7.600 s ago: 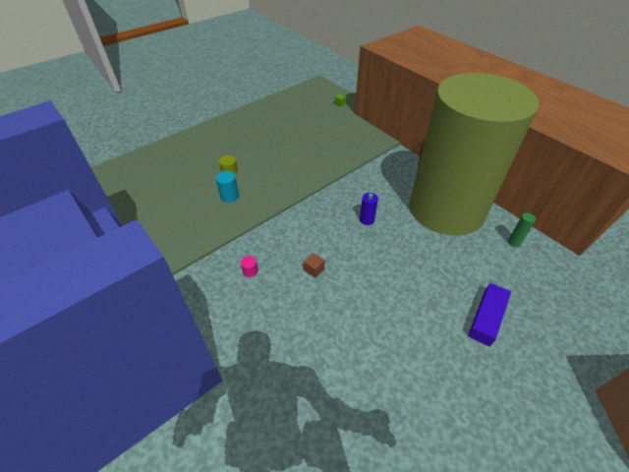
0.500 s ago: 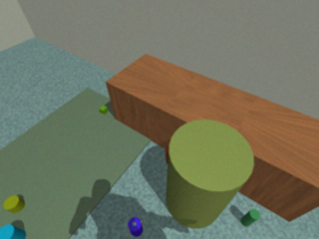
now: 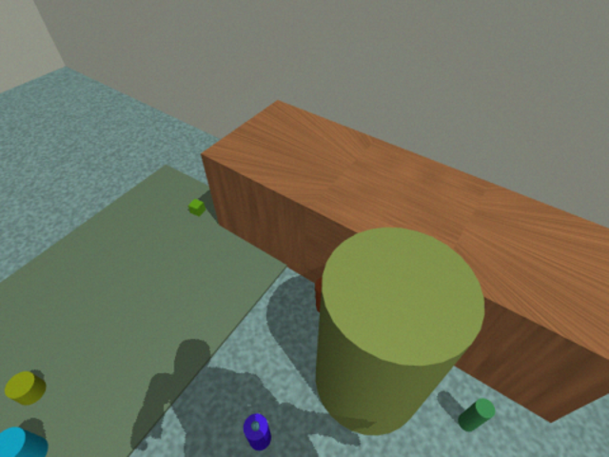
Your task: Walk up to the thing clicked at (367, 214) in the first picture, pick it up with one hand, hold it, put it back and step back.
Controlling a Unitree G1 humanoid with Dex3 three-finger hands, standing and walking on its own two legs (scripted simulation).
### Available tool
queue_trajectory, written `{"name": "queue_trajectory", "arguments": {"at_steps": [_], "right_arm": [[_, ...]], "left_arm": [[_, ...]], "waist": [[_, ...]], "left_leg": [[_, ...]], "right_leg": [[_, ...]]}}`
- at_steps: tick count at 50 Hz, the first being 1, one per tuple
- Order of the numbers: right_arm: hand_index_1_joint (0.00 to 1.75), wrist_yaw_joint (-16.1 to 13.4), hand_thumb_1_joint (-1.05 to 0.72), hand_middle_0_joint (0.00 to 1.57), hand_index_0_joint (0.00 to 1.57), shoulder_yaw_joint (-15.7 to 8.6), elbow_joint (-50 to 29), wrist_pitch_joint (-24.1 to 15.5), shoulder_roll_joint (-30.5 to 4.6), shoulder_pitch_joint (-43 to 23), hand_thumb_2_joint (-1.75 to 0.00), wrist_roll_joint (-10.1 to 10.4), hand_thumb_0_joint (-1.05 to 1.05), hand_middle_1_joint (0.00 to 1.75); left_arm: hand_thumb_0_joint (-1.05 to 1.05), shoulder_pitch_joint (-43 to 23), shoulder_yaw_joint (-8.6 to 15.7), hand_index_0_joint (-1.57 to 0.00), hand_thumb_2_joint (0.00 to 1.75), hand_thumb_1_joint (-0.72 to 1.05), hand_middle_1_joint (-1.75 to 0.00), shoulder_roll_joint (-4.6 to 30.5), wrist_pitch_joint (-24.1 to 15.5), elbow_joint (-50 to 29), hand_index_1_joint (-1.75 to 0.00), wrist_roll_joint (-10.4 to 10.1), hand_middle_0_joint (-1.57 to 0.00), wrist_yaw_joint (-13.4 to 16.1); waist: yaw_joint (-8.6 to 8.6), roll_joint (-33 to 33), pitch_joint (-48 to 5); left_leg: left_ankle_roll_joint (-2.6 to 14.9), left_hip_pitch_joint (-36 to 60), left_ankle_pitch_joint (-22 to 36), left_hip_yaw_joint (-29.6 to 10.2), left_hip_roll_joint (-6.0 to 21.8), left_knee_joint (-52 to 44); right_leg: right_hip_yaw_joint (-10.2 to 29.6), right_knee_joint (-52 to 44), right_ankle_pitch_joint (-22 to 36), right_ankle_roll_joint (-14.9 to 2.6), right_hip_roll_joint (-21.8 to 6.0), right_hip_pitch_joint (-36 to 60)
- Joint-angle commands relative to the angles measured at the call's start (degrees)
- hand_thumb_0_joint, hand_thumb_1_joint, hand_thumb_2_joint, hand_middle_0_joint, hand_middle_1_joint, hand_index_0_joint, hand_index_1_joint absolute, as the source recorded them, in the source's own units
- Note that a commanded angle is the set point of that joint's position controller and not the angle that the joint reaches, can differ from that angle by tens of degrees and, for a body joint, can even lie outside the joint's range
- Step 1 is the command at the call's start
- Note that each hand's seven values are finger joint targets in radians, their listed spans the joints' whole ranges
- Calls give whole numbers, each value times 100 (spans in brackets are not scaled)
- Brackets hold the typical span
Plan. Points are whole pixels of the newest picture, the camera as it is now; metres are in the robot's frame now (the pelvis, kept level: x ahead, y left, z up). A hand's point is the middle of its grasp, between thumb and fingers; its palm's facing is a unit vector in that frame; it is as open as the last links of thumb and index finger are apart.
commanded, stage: go down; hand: left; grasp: from the side
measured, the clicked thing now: (257, 431) +0.32 +0.15 -0.70
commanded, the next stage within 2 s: none
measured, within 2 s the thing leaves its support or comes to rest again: neither
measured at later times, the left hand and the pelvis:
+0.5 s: hand out of the picture +0.15 +0.26 -0.19, palm faces +0.04 -0.95 -0.31, open 14.2 cm; pelvis -0.02 +0.00 -0.05, yaw -1 degrees
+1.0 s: hand out of the picture +0.14 +0.28 -0.25, palm faces +0.08 -0.97 -0.25, open 17.3 cm; pelvis -0.03 +0.00 -0.14, yaw -1 degrees
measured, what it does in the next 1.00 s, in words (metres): lowers itself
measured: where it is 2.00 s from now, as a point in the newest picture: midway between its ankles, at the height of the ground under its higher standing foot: outside the picture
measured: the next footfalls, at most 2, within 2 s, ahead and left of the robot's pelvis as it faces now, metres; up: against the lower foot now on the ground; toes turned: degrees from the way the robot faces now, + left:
none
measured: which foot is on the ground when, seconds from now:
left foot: down 0.00-1.00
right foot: down 0.00-1.00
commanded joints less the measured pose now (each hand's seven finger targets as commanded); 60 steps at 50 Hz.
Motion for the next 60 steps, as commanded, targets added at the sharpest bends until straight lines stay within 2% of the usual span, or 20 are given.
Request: {"name": "queue_trajectory", "arguments": {"at_steps": [1, 5, 6, 7, 8, 9, 11, 13, 15, 19, 21, 28, 37, 41, 45, 47, 49, 53, 57, 60], "right_arm": [[30, -112, -90, 20, 20, -265, -360, -131, -1220, -268, -90, 35, 0, 30], [30, -116, -93, 21, 20, -253, -359, -121, -1224, -194, -91, 37, 0, 30], [30, -235, -99, 20, 20, -66, -1874, -381, -266, -48, -93, 400, 0, 30], [30, -291, -96, 20, 20, -85, -1550, -367, -435, 239, -92, 419, 0, 30], [30, -315, -100, 20, 20, -154, -1519, -306, -592, 381, -93, 389, 0, 30], [30, -315, -96, 20, 20, -239, -1694, -253, -642, 424, -92, 396, 0, 30], [30, -364, -95, 20, 20, -393, -1897, -269, -610, 619, -92, 321, 0, 30], [30, -300, -93, 20, 20, -505, -2051, -293, -549, 809, -91, 198, 0, 30], [30, -234, -92, 20, 20, -578, -2387, -296, -512, 844, -91, 180, 0, 30], [30, -190, -90, 20, 20, -539, -2869, -320, -420, 598, -90, 216, 0, 30], [30, -169, -89, 20, 20, -571, -3115, -340, -425, 496, -90, 241, 0, 30], [30, -212, -87, 20, 20, -644, -3594, -606, -315, 631, -90, 209, 0, 30], [30, -365, -86, 20, 20, -620, -3849, -796, -288, 551, -89, 160, 0, 30], [30, -391, -88, 20, 20, -576, -3900, -892, -239, 456, -90, 115, 0, 30], [30, -367, -91, 20, 20, -561, -3976, -991, -260, 374, -90, 77, 0, 30], [30, -366, -92, 20, 20, -573, -3998, -1064, -255, 309, -90, 58, 0, 30], [30, -344, -91, 20, 20, -576, -3937, -1132, -301, 304, -90, 46, 0, 30], [30, -312, -90, 20, 20, -599, -3848, -1257, -389, 223, -90, 8, 0, 30], [30, -296, -88, 20, 20, -635, -3744, -1258, -561, 212, -90, -35, 0, 30], [30, -275, -87, 20, 20, -635, -3627, -1196, -624, 167, -90, -31, 0, 30]], "left_arm": [[0, -154, 260, -20, 90, 90, -30, 1219, -129, -341, -30, 17, -20, 85], [0, -164, 259, -12, 82, 82, -22, 1230, -140, -340, -22, 9, -12, 88], [0, -2174, 288, -4, 74, 74, -14, 326, -663, -2351, -14, -296, -4, 165], [0, -2737, 344, 0, 66, 66, -6, 520, -588, -1921, -6, -319, 0, 211], [0, -1993, 593, 0, 58, 58, -3, 826, -383, -972, -3, -223, 0, 238], [0, -1474, 813, 0, 50, 50, -5, 1077, -279, -618, -4, -154, 0, 177], [0, -1833, 1081, 0, 34, 34, -8, 1508, -289, -792, -7, 13, 0, 92], [0, -1017, 1211, -1, 26, 24, -8, 1286, -162, -258, -7, 228, 0, -79], [0, -383, 1552, -2, 23, 14, -9, 1378, -67, -550, -8, 320, -1, -168], [0, -609, 1373, -4, 17, -6, -9, 975, 257, -1080, -9, 295, -3, -227], [0, -532, 1586, -3, 17, -18, -9, 1236, 344, -1338, -9, 308, -3, -273], [0, -400, 1858, -4, 11, -44, -10, 1224, 127, -2916, -10, 130, -4, -568], [0, 558, 2106, -5, 8, -53, -9, 1254, 355, -4146, -9, -13, -5, -747], [0, 765, 2288, -6, 6, -55, -8, 1294, 269, -4035, -8, -82, -6, -866], [0, 882, 2415, -6, 5, -53, -8, 1280, 28, -4060, -7, -234, -6, -1129], [0, 285, 2342, -7, 5, -54, -9, 1299, -217, -4256, -8, -276, -6, -1283], [0, 107, 2566, -7, 6, -58, -9, 1462, -503, -3868, -9, -341, -6, -1421], [0, -515, 2614, -7, 6, -61, -12, 1527, -1288, -3661, -11, -532, -7, -1835], [0, -546, 2960, -6, 12, -61, -15, 1971, -1746, -3895, -15, -656, -6, -2148], [0, -395, 3151, -6, 15, -61, -17, 1956, -1797, -3513, -17, -736, -6, -2228]], "waist": [[14, -39, -561], [-9, -54, -561], [-713, 150, -88], [-560, 218, -289], [-531, -240, -184], [-288, -296, -241], [-174, -285, -934], [-124, -179, -1314], [197, 185, -1871], [34, 308, -1575], [44, 177, -1609], [-60, 247, -2169], [-118, 450, -2583], [-150, 317, -2515], [-99, 435, -2565], [-236, 407, -2551], [-194, 388, -2473], [-192, 444, -3101], [74, 773, -3948], [201, 613, -4045]], "left_leg": [[251, 317, 1302, -472, 648, -169], [254, 264, 1326, -423, 629, -124], [172, -411, 248, 293, -152, 146], [162, -341, 67, 269, -203, 183], [190, -596, -174, 254, -202, 348], [188, -793, -22, 261, -158, 551], [198, -893, 172, 223, -169, 883], [182, -1274, 370, 191, -213, 1333], [101, -1307, 650, 182, -228, 1565], [77, -1856, 427, 104, -155, 1897], [103, -2248, 158, 89, -141, 2227], [145, -3050, -500, 17, -58, 3221], [153, -3313, -219, -74, 36, 3828], [200, -3782, -351, -65, 24, 4246], [199, -4141, -394, -106, 10, 4596], [225, -4486, -700, -92, 1, 4902], [234, -5010, -1061, -111, -19, 5222], [233, -5504, -1120, -230, -7, 5907], [170, -5426, -740, -321, 8, 6315], [178, -5622, -697, -377, 16, 6537]], "right_leg": [[431, -237, 999, -255, -605, -57], [448, -250, 1182, -234, -639, 52], [96, 220, 766, -190, 197, -1480], [31, 268, 552, -208, 175, -1261], [-39, 320, 206, -221, 241, -1387], [-93, 508, 206, -219, 262, -1400], [-31, 862, 382, -223, 235, -1414], [-1, 1327, 626, -231, 216, -1594], [-2, 1661, 685, -296, 244, -1504], [-40, 1995, 336, -307, 293, -2157], [-38, 2275, 41, -303, 294, -2463], [-10, 3366, -546, -276, 290, -3651], [-18, 3947, -365, -256, 274, -4159], [-11, 4231, -444, -244, 258, -4539], [-22, 4680, -583, -268, 244, -5021], [20, 4873, -747, -254, 240, -5402], [34, 5230, -1079, -272, 230, -5851], [48, 5986, -1232, -288, 245, -6604], [64, 6540, -1108, -321, 262, -6938], [17, 6750, -1118, -334, 300, -7300]]}}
